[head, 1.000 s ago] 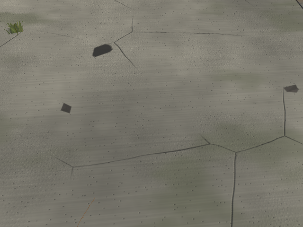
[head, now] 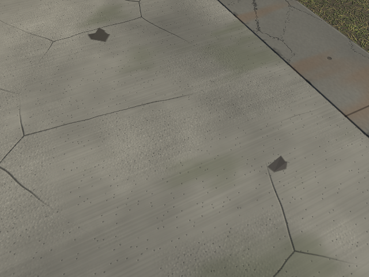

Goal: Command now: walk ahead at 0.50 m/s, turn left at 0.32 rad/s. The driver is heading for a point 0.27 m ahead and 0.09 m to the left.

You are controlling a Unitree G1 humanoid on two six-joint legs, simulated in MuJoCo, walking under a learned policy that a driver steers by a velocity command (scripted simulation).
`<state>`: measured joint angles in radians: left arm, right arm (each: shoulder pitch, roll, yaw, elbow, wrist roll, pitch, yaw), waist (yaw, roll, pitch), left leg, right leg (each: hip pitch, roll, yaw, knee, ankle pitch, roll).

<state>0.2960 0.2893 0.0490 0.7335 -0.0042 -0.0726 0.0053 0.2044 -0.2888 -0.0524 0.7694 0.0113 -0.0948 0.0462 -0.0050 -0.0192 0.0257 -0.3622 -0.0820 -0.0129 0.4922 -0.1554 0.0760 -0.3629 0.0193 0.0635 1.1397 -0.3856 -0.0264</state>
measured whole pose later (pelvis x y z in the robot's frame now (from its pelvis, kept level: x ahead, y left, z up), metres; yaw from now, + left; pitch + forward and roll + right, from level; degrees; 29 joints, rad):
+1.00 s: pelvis +0.28 +0.02 +0.00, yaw +7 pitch -1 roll +0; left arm 0.16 0.24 0.04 0.90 0.00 0.00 0.02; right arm 0.23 -0.22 -0.02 0.92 0.00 -0.01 -0.02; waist 0.00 0.00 0.03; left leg -0.17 0.00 -0.03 0.55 -0.36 0.00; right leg -0.28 0.00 0.03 0.53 -0.24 0.02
